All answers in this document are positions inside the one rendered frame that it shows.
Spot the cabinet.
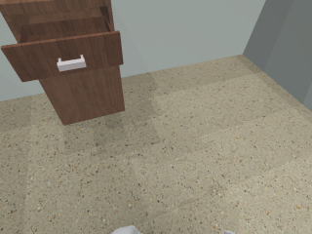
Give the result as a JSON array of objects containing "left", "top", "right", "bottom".
[{"left": 0, "top": 0, "right": 126, "bottom": 126}]

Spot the drawer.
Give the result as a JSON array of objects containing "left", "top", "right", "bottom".
[{"left": 0, "top": 16, "right": 124, "bottom": 82}]

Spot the handle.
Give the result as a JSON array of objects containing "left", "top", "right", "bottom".
[{"left": 57, "top": 55, "right": 87, "bottom": 72}]

